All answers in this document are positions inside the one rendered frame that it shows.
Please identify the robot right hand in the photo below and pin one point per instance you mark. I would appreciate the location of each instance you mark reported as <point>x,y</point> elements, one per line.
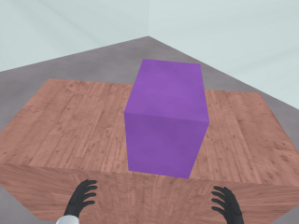
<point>231,212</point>

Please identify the pedestal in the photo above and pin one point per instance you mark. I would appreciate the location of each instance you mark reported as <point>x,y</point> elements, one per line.
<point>74,130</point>

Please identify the left robot forearm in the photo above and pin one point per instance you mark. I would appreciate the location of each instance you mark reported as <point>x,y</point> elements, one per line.
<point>68,219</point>

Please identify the robot left hand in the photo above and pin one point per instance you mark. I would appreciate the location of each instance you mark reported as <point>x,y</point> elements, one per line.
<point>76,202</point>

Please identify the carton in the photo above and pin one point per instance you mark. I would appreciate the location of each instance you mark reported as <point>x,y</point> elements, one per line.
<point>165,118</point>

